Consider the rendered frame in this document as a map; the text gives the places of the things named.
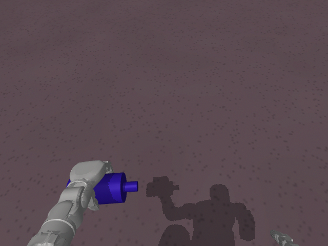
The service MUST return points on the right robot hand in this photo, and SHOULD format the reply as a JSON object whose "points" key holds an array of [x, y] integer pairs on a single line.
{"points": [[282, 239]]}

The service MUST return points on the left robot hand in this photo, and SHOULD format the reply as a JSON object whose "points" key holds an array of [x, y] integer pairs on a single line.
{"points": [[93, 172]]}

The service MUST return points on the left robot arm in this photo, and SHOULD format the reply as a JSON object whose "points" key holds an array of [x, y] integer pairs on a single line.
{"points": [[66, 216]]}

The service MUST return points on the bottle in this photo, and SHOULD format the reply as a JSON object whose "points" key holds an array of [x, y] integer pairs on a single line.
{"points": [[113, 188]]}

